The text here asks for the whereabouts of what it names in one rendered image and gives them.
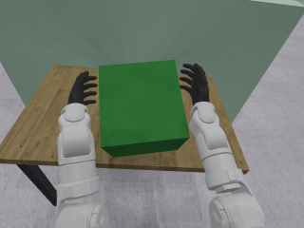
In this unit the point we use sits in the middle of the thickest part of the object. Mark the robot right forearm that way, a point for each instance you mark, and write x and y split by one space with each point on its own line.
222 173

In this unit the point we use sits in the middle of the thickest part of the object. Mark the robot left hand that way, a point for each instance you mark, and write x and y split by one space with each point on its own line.
77 94

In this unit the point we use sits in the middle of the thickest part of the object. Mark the left robot upper arm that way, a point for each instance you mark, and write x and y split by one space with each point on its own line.
87 215

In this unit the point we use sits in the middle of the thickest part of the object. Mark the robot left forearm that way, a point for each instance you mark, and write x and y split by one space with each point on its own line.
76 155

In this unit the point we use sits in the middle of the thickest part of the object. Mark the robot right hand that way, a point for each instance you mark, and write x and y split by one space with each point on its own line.
199 90

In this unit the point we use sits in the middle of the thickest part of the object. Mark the table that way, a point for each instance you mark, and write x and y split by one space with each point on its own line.
33 138

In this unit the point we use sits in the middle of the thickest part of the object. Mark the carton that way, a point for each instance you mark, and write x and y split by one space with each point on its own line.
141 108

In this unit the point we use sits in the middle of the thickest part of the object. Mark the right robot upper arm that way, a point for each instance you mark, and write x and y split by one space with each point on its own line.
239 210

